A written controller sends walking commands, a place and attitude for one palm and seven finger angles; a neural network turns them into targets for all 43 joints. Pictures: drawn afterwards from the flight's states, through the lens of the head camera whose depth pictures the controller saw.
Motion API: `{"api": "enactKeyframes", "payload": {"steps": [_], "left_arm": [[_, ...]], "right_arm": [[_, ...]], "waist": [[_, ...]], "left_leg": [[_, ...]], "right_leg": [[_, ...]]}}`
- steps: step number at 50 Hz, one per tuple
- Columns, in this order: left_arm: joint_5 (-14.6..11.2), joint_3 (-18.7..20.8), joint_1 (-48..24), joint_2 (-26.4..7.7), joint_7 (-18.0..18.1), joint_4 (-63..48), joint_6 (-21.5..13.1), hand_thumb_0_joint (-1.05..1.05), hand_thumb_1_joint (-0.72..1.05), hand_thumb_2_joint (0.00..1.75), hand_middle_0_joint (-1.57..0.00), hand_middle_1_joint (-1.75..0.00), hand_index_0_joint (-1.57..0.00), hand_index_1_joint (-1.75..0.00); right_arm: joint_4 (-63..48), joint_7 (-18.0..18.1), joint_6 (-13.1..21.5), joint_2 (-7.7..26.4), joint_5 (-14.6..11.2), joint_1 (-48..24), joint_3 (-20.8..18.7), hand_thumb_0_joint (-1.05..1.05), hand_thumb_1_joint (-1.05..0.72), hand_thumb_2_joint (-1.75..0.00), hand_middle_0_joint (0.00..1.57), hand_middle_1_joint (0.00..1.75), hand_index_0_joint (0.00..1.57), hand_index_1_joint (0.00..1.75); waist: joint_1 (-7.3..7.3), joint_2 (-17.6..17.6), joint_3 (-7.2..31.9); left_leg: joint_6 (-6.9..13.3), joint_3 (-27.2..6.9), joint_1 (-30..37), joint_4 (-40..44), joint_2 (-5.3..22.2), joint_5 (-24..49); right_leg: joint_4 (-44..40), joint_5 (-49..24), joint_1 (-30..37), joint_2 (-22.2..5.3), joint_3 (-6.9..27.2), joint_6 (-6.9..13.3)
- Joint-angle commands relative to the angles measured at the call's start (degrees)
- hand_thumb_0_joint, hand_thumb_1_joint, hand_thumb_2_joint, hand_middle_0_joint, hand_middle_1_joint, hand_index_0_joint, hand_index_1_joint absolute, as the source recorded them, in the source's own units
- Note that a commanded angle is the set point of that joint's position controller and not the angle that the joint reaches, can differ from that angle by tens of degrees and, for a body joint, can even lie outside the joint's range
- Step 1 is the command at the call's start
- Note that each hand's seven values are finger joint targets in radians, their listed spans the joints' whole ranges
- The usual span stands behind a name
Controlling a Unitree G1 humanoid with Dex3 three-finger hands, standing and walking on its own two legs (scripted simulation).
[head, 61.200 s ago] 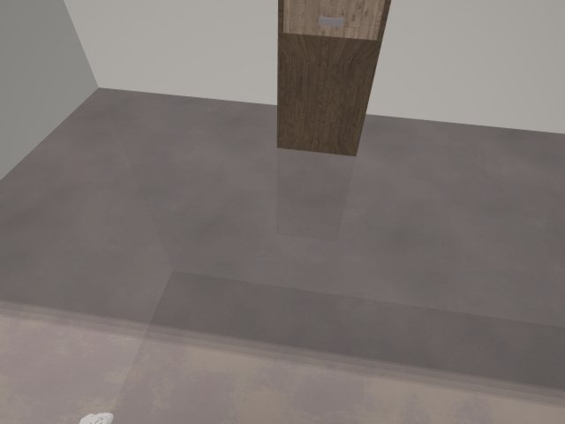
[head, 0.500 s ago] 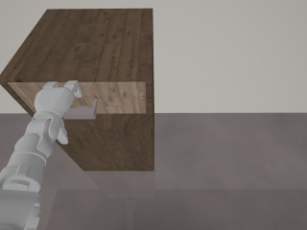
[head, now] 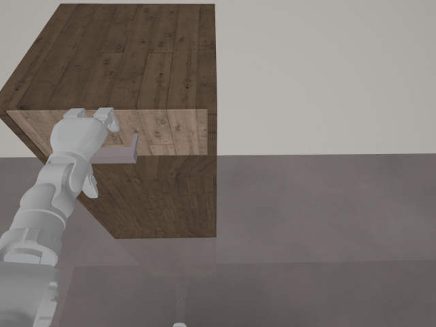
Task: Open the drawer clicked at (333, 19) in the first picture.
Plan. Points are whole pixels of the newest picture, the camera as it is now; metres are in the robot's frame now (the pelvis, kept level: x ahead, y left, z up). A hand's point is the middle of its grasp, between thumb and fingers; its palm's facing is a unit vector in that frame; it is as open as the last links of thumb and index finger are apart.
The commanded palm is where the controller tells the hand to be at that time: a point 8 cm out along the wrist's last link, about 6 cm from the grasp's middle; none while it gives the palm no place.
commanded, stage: re-aim the fingers above the handle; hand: left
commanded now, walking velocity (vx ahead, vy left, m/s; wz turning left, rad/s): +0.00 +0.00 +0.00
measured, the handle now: (115, 147) +0.50 +0.24 -0.01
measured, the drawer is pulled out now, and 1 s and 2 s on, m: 0.00 0.00 0.00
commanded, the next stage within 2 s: lower the fingers behind the handle in 1.24 s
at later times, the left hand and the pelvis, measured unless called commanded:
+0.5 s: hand (103, 146) +0.45 +0.24 +0.05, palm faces -0.01 -0.03 -1.00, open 13.8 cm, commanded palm +0.42 +0.25 +0.11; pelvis +0.00 +0.00 +0.00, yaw -1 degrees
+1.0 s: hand (95, 150) +0.44 +0.25 +0.05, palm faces -0.05 -0.01 -1.00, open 13.8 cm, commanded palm +0.42 +0.24 +0.11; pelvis +0.01 -0.01 +0.00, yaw +0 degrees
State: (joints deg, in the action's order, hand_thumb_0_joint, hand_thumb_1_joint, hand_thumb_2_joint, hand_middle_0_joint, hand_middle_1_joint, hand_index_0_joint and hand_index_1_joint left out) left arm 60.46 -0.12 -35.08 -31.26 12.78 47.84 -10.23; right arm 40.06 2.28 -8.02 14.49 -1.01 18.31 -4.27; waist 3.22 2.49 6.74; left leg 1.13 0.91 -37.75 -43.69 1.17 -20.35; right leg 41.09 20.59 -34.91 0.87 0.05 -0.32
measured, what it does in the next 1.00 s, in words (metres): stands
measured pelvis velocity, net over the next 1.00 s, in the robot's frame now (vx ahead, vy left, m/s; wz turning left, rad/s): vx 0.01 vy -0.01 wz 0.00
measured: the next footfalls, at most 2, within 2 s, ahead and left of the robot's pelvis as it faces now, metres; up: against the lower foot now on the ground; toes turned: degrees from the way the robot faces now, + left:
none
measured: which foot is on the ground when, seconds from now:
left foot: down 0.00-1.00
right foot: down 0.00-1.00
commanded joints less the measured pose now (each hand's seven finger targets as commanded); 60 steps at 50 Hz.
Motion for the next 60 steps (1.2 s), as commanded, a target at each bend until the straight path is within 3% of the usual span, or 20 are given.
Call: {"api": "enactKeyframes", "payload": {"steps": [1,3,5,8,10,12,15,17,20,23,26,29,31,35,39,40,45,48,51,60], "left_arm": [[-0.7,6.9,-23.6,-15.9,3.8,-9.5,1.4,0.0,-0.5,0.3,-0.3,-1.2,-0.3,-1.2],[-0.5,6.7,-23.1,-15.7,4.1,-7.8,2.9,0.0,-0.5,0.3,-0.3,-1.2,-0.3,-1.2],[0.4,8.5,-24.8,-18.7,3.9,-7.6,3.6,0.0,-0.5,0.3,-0.3,-1.2,-0.3,-1.2],[-0.2,5.6,-22.8,-14.6,2.9,-8.7,3.9,0.0,-0.5,0.3,-0.3,-1.2,-0.3,-1.2],[-1.2,1.7,-24.0,-9.3,2.0,-11.7,3.2,0.0,-0.5,0.3,-0.3,-1.2,-0.3,-1.2],[-2.1,-1.6,-24.0,-5.1,1.5,-12.6,3.2,0.0,-0.5,0.3,-0.3,-1.2,-0.3,-1.2],[-0.9,3.9,-26.5,-12.2,2.6,-14.0,2.8,0.0,-0.5,0.3,-0.3,-1.2,-0.3,-1.2],[0.0,3.4,-26.3,-10.9,3.9,-13.3,3.1,0.0,-0.5,0.3,-0.3,-1.2,-0.3,-1.2],[0.6,8.4,-26.6,-16.9,5.8,-11.7,4.7,0.0,-0.5,0.3,-0.3,-1.2,-0.3,-1.2],[0.3,7.3,-21.9,-15.4,5.4,-8.3,6.9,0.0,-0.5,0.3,-0.3,-1.2,-0.3,-1.2],[-0.4,4.2,-20.3,-12.4,3.1,-6.6,7.5,0.0,-0.5,0.3,-0.3,-1.2,-0.3,-1.2],[-1.4,2.0,-21.6,-10.2,0.5,-12.4,5.2,0.0,-0.5,0.3,-0.3,-1.2,-0.3,-1.2],[-2.5,1.1,-20.0,-8.3,-0.7,-14.0,3.3,0.0,-0.5,0.3,-0.3,-1.2,-0.3,-1.2],[-1.8,4.6,-20.8,-12.1,0.5,-16.6,0.7,0.0,-0.5,0.3,-0.3,-1.2,-0.3,-1.2],[-0.6,7.1,-20.6,-14.1,4.0,-15.2,2.0,0.0,-0.5,0.3,-0.3,-1.2,-0.3,-1.2],[-0.2,9.2,-21.1,-16.7,4.8,-13.7,2.7,0.0,-0.5,0.3,-0.3,-1.2,-0.3,-1.2],[-0.3,5.9,-23.3,-14.5,4.3,-12.5,5.2,0.0,-0.5,0.3,-0.3,-1.2,-0.3,-1.2],[-1.6,2.3,-21.7,-10.3,2.0,-12.2,5.0,0.0,-0.5,0.3,-0.3,-1.2,-0.3,-1.2],[-2.2,1.5,-20.8,-9.6,0.0,-11.8,4.0,0.0,-0.5,0.3,-0.3,-1.2,-0.3,-1.2],[-0.2,9.1,-20.4,-16.8,3.7,-11.2,2.5,0.0,-0.5,0.3,-0.3,-1.2,-0.3,-1.2]], "right_arm": [[-4.5,0.4,1.2,9.1,0.3,3.8,-2.5,0.0,-0.9,-0.9,0.2,0.3,0.2,0.3],[-4.6,0.2,1.1,9.2,0.4,3.4,-2.3,0.0,-0.9,-0.9,0.2,0.3,0.2,0.3],[-4.8,0.4,0.8,9.5,0.4,3.3,-2.0,0.0,-0.9,-0.9,0.2,0.3,0.2,0.3],[-5.9,0.2,1.0,9.2,0.4,3.4,-2.3,0.0,-0.9,-0.9,0.2,0.3,0.2,0.3],[-6.1,0.0,1.2,8.7,0.3,3.7,-2.7,0.0,-0.9,-0.9,0.2,0.3,0.2,0.3],[-6.0,-0.1,1.4,8.5,0.3,3.6,-2.7,0.0,-0.9,-0.9,0.2,0.3,0.2,0.3],[-5.5,0.3,1.2,9.0,0.7,3.7,-2.5,0.0,-0.9,-0.9,0.2,0.3,0.2,0.3],[-5.4,0.0,1.2,8.4,0.6,3.5,-2.4,0.0,-0.9,-0.9,0.2,0.3,0.2,0.3],[-5.1,0.1,0.9,8.9,0.8,3.2,-2.0,0.0,-0.9,-0.9,0.2,0.3,0.2,0.3],[-5.4,0.1,0.9,8.7,0.6,2.3,-1.8,0.0,-0.9,-0.9,0.2,0.3,0.2,0.3],[-5.9,0.4,1.0,8.9,0.1,2.7,-1.9,0.0,-0.9,-0.9,0.2,0.3,0.2,0.3],[-6.4,0.8,1.1,8.8,0.2,2.8,-2.3,0.0,-0.9,-0.9,0.2,0.3,0.2,0.3],[-6.1,0.9,1.2,8.6,0.4,3.0,-2.7,0.0,-0.9,-0.9,0.2,0.3,0.2,0.3],[-5.7,0.7,0.8,8.4,0.6,2.5,-2.6,0.0,-0.9,-0.9,0.2,0.3,0.2,0.3],[-5.4,0.3,0.7,8.3,0.5,1.9,-2.6,0.0,-0.9,-0.9,0.2,0.3,0.2,0.3],[-5.1,0.4,0.6,8.5,0.5,1.9,-2.5,0.0,-0.9,-0.9,0.2,0.3,0.2,0.3],[-5.6,0.8,1.0,8.6,0.2,1.8,-2.4,0.0,-0.9,-0.9,0.2,0.3,0.2,0.3],[-5.6,0.9,1.3,8.7,0.2,1.8,-2.6,0.0,-0.9,-0.9,0.2,0.3,0.2,0.3],[-5.8,1.1,1.1,8.7,0.1,1.8,-2.3,0.0,-0.9,-0.9,0.2,0.3,0.2,0.3],[-5.7,0.7,0.5,8.4,0.5,1.9,-2.2,0.0,-0.9,-0.9,0.2,0.3,0.2,0.3]], "waist": [[-0.02,3.3,20.4],[-0.3,2.8,19.4],[-0.85,2.5,20.6],[-0.4,2.1,21.3],[0.81,1.9,22.6],[1.72,1.0,19.9],[0.55,1.3,20.6],[0.17,2.9,20.1],[-1.2,2.2,21.7],[-1.48,2.2,20.9],[-0.34,-0.2,20.3],[0.37,-0.6,22.6],[0.75,0.0,21.1],[-0.22,1.4,20.2],[-0.8,2.1,19.6],[-1.11,1.1,19.9],[-0.06,1.3,23.3],[0.98,0.3,21.1],[1.05,-0.7,19.1],[-1.47,-0.2,21.1]], "left_leg": [[0.9,-0.4,16.9,4.0,-1.9,19.7],[0.9,0.0,15.8,4.3,-1.9,19.0],[0.9,0.1,15.1,4.6,-1.8,19.2],[0.9,0.1,16.9,4.1,-1.6,21.7],[0.9,-0.3,19.5,4.0,-1.2,23.4],[0.9,-0.7,20.3,4.3,-1.0,22.0],[0.9,-1.0,19.5,4.5,-1.3,21.6],[0.7,-1.0,19.1,4.5,-1.5,22.1],[0.7,-0.4,16.9,4.8,-1.7,21.2],[0.9,0.8,15.8,4.6,-1.8,22.1],[1.2,1.1,15.7,4.8,-1.8,22.0],[1.7,1.2,18.1,4.5,-2.0,23.7],[1.7,0.9,19.7,4.1,-1.8,25.3],[1.5,0.9,18.1,4.0,-2.3,24.8],[1.2,1.1,16.3,3.8,-2.4,23.4],[1.1,1.0,15.2,4.0,-2.4,22.4],[1.5,1.6,16.2,3.8,-2.7,22.3],[1.7,1.6,17.6,3.7,-2.5,22.6],[1.7,1.2,17.1,4.1,-2.5,21.5],[1.4,1.5,13.9,3.9,-2.8,22.3]], "right_leg": [[-3.4,-14.7,3.6,3.1,-2.0,2.8],[-3.7,-14.5,3.9,3.0,-2.1,2.8],[-3.4,-14.7,4.9,3.0,-1.9,2.8],[-3.4,-16.5,5.2,3.1,-2.2,2.8],[-3.8,-16.7,4.3,3.1,-2.2,2.6],[-4.5,-15.0,2.1,3.2,-2.5,2.4],[-4.2,-14.8,3.4,3.1,-2.3,2.7],[-3.6,-14.8,2.6,3.1,-2.6,2.9],[-3.3,-15.6,6.0,2.9,-2.2,2.9],[-3.4,-18.3,7.6,2.9,-2.0,2.8],[-4.3,-19.8,8.7,2.7,-1.8,2.5],[-5.0,-22.1,9.6,2.7,-1.2,2.1],[-5.1,-22.3,8.3,2.7,-1.4,2.2],[-4.6,-22.5,8.4,2.6,-1.1,2.4],[-3.8,-21.5,7.6,2.7,-1.3,2.4],[-3.7,-20.7,8.7,2.7,-1.2,2.5],[-4.1,-22.7,10.8,2.4,-0.6,2.1],[-4.9,-23.1,9.5,2.4,-0.9,2.0],[-5.2,-22.0,8.9,2.3,-1.0,2.1],[-3.7,-22.6,10.6,2.4,-0.7,2.2]]}}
